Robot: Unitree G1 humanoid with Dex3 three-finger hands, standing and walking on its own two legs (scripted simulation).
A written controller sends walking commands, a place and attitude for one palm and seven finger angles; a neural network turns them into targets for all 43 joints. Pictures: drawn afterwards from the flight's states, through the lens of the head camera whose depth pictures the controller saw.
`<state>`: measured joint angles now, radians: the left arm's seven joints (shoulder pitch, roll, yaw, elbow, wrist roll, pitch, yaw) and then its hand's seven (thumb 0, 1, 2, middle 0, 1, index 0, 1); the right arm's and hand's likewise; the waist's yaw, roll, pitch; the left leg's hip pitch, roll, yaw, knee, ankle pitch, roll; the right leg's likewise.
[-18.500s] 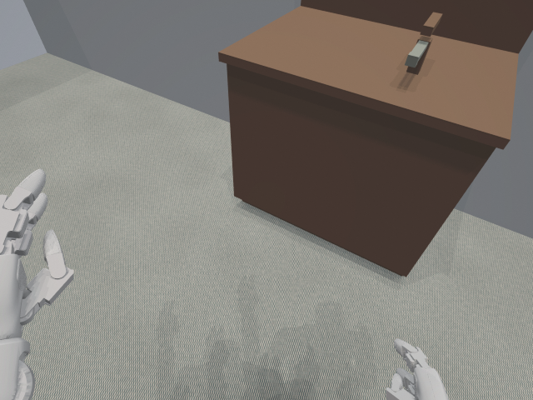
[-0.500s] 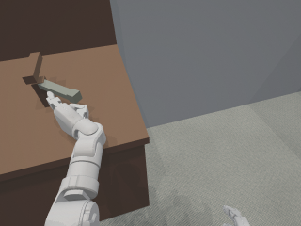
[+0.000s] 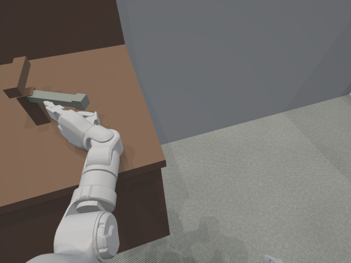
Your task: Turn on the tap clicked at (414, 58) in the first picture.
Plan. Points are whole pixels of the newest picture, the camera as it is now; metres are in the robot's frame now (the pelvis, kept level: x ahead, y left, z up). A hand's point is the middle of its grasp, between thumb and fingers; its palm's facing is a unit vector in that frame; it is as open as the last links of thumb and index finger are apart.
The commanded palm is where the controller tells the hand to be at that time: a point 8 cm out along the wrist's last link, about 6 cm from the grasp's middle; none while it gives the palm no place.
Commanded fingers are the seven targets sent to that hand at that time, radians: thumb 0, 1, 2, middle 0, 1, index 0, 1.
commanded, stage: push the lever round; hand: left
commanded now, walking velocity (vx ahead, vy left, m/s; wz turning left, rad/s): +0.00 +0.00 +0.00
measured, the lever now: (80, 101) +0.45 +0.24 +0.14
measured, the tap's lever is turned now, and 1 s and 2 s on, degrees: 61 84 84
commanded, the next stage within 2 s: lift the hand up off the lever in 0.32 s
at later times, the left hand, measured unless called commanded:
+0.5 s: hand (98, 111) +0.45 +0.20 +0.12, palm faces +0.84 -0.53 -0.11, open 8.1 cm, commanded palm +0.40 +0.22 +0.13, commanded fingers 0.00 0.90 0.90 -0.15 -0.15 -0.15 -0.15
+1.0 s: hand (93, 103) +0.45 +0.21 +0.14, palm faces +0.83 -0.55 -0.07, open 7.8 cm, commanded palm +0.39 +0.22 +0.15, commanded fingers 0.00 0.90 0.90 -0.15 -0.15 -0.15 -0.15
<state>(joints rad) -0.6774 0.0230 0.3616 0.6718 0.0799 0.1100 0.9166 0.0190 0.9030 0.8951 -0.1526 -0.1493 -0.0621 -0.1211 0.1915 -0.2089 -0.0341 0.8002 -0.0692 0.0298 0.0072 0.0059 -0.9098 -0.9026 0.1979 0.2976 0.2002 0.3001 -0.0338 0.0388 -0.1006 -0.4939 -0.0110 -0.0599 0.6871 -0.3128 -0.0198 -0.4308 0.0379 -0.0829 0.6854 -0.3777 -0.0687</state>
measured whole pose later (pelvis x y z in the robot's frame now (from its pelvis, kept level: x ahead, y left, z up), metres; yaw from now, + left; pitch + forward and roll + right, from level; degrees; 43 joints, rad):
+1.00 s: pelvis +0.00 +0.00 +0.00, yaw -1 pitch +7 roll +0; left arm -0.76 0.10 0.43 0.74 0.09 0.10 0.89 0.02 0.90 0.89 -0.15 -0.15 -0.14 -0.15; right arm 0.25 -0.22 -0.04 0.80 -0.08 0.01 0.02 0.01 -0.91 -0.90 0.20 0.30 0.20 0.30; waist -0.07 0.04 -0.11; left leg -0.50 0.00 -0.05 0.68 -0.30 -0.02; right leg -0.44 0.05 -0.07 0.67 -0.36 -0.07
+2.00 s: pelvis +0.00 +0.00 +0.02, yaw +0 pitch +2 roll +0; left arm -0.69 0.02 0.31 0.50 0.03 0.33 0.85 0.02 0.90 0.90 -0.15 -0.15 -0.15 -0.15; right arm 0.13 -0.22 -0.02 0.82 -0.04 0.02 -0.02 0.01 -0.91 -0.90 0.20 0.30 0.20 0.30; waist 0.01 0.05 -0.07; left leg -0.31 -0.01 -0.06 0.53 -0.25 -0.02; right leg -0.25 0.04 -0.08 0.54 -0.32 -0.07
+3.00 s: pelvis +0.02 +0.00 +0.02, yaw -2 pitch +0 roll +1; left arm -0.58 0.04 0.24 0.27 0.02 0.42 0.66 0.02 0.91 0.90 -0.15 -0.15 -0.15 -0.15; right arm 0.09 -0.20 0.00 0.78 -0.02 0.08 -0.04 0.01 -0.91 -0.90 0.20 0.30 0.20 0.30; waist 0.04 0.05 -0.05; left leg -0.19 -0.01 -0.03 0.45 -0.25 -0.01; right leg -0.15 0.03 -0.05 0.47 -0.31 -0.06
